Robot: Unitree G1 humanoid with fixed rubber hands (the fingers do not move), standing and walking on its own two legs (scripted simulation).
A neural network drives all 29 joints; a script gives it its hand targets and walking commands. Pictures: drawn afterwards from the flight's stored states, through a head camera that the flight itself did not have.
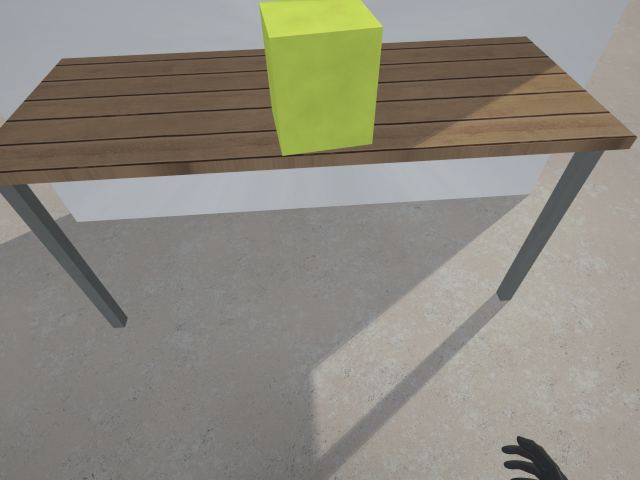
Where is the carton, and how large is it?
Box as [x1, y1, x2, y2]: [259, 0, 382, 155]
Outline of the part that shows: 259,2 272,111 282,155 371,143 382,34 382,26 360,0 276,0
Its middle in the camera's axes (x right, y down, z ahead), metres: -0.01 -0.37 +0.85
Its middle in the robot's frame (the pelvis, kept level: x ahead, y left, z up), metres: +0.90 +0.02 +0.08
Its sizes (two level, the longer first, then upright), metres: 0.210 0.200 0.250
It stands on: a table, 0.72 m high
